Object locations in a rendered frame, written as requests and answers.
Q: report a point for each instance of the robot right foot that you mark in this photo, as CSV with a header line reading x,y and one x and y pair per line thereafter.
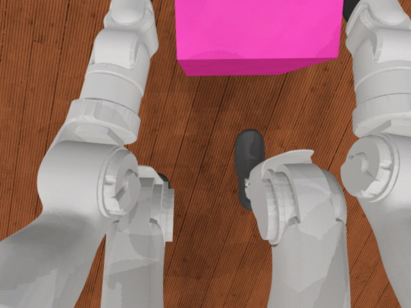
x,y
249,151

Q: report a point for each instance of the left robot forearm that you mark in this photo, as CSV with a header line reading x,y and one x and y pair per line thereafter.
x,y
107,109

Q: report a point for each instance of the right robot forearm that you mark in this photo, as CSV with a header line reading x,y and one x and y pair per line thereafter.
x,y
379,39

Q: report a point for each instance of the carton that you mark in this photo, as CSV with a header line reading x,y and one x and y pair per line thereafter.
x,y
255,37

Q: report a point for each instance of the right robot hand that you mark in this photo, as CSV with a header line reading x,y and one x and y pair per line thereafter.
x,y
348,7

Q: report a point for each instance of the left robot upper arm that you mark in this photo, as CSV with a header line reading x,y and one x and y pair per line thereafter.
x,y
83,186

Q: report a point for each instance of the right robot upper arm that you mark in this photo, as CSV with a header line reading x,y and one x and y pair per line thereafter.
x,y
377,170

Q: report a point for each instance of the robot right shin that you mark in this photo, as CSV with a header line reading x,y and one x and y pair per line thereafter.
x,y
295,157

